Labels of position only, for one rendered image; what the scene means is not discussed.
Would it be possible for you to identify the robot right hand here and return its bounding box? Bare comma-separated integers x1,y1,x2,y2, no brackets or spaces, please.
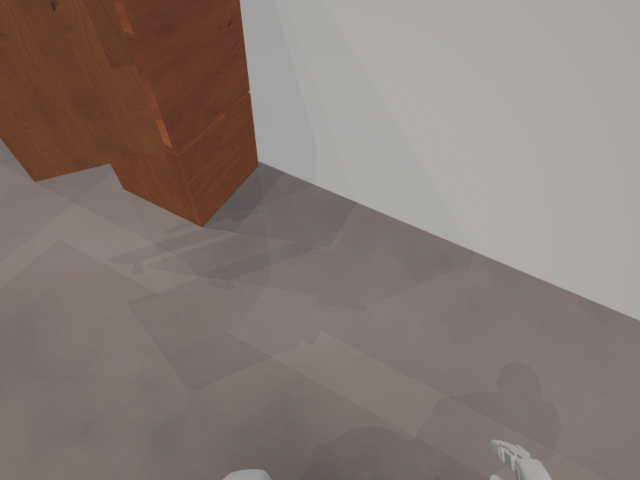
489,440,552,480

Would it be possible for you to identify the cupboard door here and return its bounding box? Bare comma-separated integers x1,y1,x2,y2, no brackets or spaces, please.
0,0,166,182

